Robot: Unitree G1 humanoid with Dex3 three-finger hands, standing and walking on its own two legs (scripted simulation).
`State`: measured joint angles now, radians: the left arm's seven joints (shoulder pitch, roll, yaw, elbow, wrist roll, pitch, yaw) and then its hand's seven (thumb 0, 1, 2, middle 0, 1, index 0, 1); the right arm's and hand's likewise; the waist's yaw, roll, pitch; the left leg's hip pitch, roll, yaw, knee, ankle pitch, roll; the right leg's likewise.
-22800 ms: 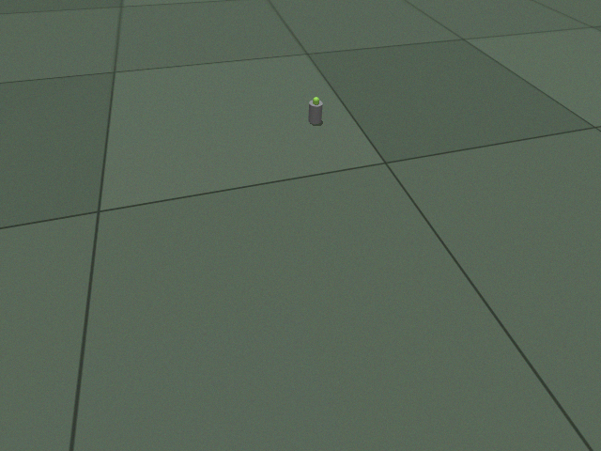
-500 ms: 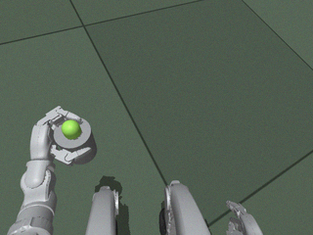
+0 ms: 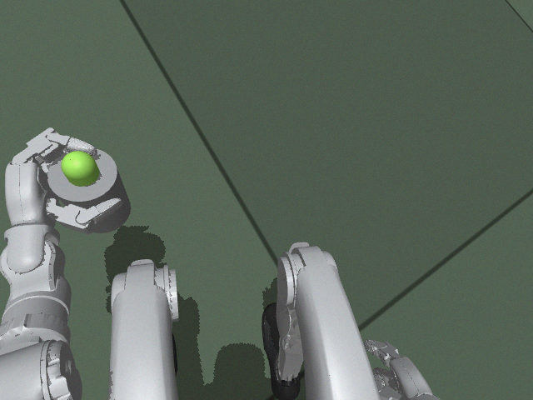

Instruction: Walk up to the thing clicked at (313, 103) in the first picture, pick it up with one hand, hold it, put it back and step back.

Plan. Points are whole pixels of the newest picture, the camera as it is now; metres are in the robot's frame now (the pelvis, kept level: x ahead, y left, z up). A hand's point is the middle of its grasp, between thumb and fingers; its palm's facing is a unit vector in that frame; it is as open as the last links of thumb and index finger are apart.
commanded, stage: crouch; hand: left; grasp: from the side
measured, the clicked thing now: (91, 187) +0.44 +0.20 -0.09
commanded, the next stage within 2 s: lower in 0.68 s
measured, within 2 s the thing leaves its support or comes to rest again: neither
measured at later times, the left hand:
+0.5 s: hand (100, 187) +0.47 +0.21 -0.15, palm faces +0.06 -1.00 -0.02, open 9.8 cm
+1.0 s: hand (111, 191) +0.48 +0.20 -0.21, palm faces +0.07 -1.00 -0.01, open 9.8 cm
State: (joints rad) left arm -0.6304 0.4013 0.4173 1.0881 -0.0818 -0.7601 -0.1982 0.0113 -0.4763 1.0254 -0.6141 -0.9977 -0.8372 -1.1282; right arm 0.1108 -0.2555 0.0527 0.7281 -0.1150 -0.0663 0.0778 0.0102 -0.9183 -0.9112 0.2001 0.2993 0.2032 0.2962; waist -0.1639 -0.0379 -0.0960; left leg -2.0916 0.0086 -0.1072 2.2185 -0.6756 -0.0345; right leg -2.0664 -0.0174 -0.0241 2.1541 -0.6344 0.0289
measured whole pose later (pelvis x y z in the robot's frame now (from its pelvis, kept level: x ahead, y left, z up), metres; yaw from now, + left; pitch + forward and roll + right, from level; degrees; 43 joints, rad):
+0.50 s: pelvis +0.00 +0.00 -0.07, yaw -3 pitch +28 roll -8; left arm -0.68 0.52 0.46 1.13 -0.06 -0.75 -0.20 0.01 -0.48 1.03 -0.62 -0.99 -0.84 -1.12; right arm 0.09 -0.30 0.15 0.71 -0.16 -0.02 0.11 0.01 -0.91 -0.91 0.20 0.30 0.20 0.30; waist -0.22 -0.07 0.02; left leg -2.25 -0.01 -0.18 2.45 -0.69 -0.04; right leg -2.19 0.00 -0.07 2.34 -0.63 0.05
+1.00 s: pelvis +0.00 +0.01 -0.08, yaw -6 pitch +23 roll -12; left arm -0.73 0.63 0.47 1.28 -0.05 -0.83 -0.14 0.01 -0.48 1.03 -0.62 -0.99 -0.84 -1.12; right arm 0.01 -0.33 0.27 0.66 -0.22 0.02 0.13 0.01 -0.93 -0.91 0.20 0.30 0.20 0.30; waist -0.27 -0.12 0.14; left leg -2.26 -0.01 -0.24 2.54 -0.70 -0.03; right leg -2.18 0.02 -0.11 2.37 -0.62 0.06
